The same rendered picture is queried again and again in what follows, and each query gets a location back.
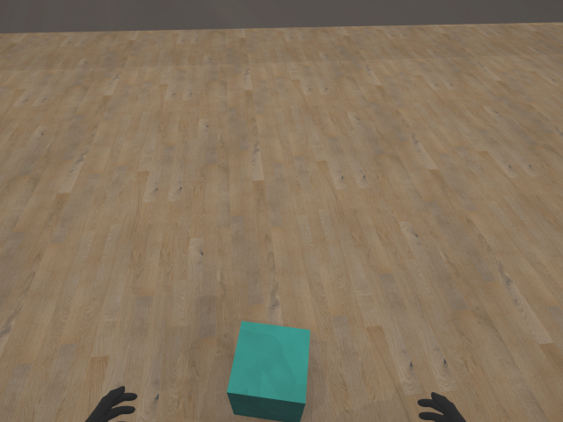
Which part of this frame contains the right robot hand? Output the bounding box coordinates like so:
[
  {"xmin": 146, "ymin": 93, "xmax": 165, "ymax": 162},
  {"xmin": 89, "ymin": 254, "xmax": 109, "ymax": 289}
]
[{"xmin": 418, "ymin": 392, "xmax": 466, "ymax": 422}]

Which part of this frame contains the left robot hand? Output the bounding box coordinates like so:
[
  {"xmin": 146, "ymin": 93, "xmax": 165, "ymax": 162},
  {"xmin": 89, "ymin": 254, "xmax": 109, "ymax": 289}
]
[{"xmin": 85, "ymin": 386, "xmax": 137, "ymax": 422}]

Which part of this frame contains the carton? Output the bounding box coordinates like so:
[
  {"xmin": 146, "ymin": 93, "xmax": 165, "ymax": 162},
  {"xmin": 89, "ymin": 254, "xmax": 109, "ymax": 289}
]
[{"xmin": 227, "ymin": 321, "xmax": 311, "ymax": 422}]

